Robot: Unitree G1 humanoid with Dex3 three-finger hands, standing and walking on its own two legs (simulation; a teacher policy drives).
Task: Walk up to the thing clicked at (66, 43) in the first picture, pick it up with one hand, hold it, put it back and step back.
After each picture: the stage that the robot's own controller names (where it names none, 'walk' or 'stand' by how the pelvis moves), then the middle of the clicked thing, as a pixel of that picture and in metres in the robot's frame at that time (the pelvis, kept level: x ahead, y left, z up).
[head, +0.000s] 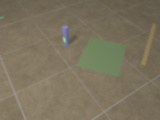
stand; (65, 36) +1.49 +0.24 -0.66
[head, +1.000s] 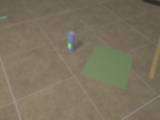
walk; (71, 42) +1.38 +0.14 -0.64
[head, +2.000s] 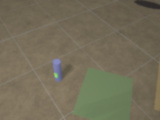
walk; (57, 70) +0.92 +0.21 -0.65
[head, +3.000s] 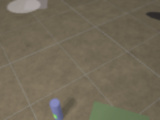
walk; (56, 110) +0.56 +0.22 -0.64
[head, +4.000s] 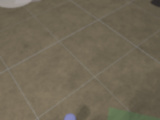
stand; out of the picture +0.37 +0.13 -0.60
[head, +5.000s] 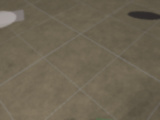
stand; out of the picture +0.35 +0.21 -0.63
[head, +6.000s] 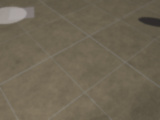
stand; out of the picture +0.34 +0.18 -0.65
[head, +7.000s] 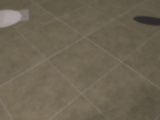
stand; out of the picture +0.32 +0.20 -0.66
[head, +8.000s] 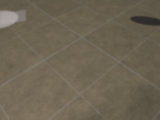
stand; out of the picture +0.32 +0.21 -0.66
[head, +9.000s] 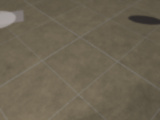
stand; out of the picture +0.31 +0.21 -0.66
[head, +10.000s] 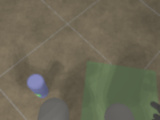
go down; (39, 87) +0.37 +0.23 -0.37
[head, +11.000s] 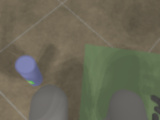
go down; (31, 73) +0.39 +0.25 -0.26
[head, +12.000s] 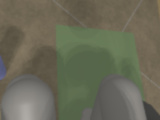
close in; out of the picture +0.37 +0.27 -0.17
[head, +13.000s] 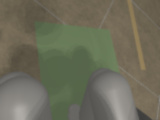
close; out of the picture +0.37 +0.28 -0.15
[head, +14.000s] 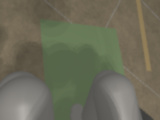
lift; out of the picture +0.34 +0.28 -0.15
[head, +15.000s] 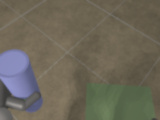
lift; (24, 87) +0.32 +0.19 +0.03
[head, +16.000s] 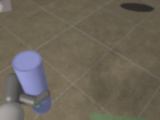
hold; (36, 87) +0.33 +0.17 +0.05
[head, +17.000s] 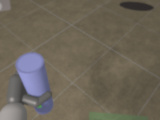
hold; (38, 88) +0.33 +0.17 +0.04
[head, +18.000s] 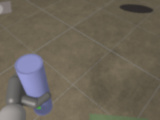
hold; (37, 89) +0.33 +0.17 +0.04
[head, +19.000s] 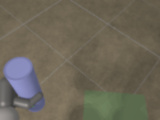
crouch; (28, 89) +0.33 +0.19 -0.03
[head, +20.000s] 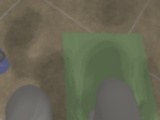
lower; out of the picture +0.43 +0.27 -0.08
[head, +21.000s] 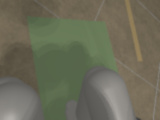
lower; out of the picture +0.39 +0.30 -0.16
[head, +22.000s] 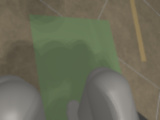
lower; out of the picture +0.38 +0.30 -0.15
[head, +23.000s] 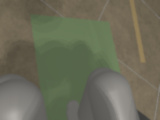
lower; out of the picture +0.38 +0.30 -0.16
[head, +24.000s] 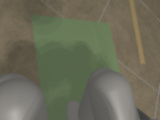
lower; out of the picture +0.37 +0.30 -0.16
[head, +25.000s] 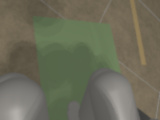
open; out of the picture +0.36 +0.30 -0.16
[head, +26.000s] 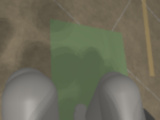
stand; out of the picture +0.37 +0.29 -0.17
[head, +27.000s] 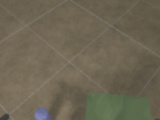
stand; (45, 119) +0.34 +0.23 -0.52
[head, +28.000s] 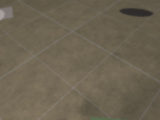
stand; out of the picture +0.33 +0.22 -0.60
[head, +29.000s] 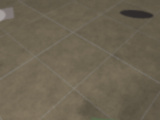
stand; out of the picture +0.33 +0.22 -0.60
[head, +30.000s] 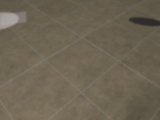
stand; out of the picture +0.35 +0.20 -0.65
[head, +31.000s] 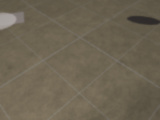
stand; out of the picture +0.33 +0.22 -0.66
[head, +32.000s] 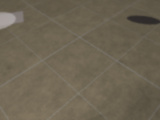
stand; out of the picture +0.32 +0.22 -0.66
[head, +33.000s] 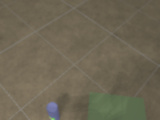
walk; (53, 113) +0.41 +0.18 -0.64
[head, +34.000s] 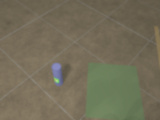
walk; (57, 75) +0.73 +0.24 -0.63
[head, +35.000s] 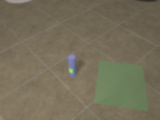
stand; (72, 66) +1.00 +0.19 -0.64
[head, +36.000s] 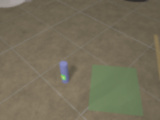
stand; (64, 72) +0.94 +0.21 -0.66
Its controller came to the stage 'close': yes
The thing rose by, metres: 0.67
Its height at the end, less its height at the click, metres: +0.00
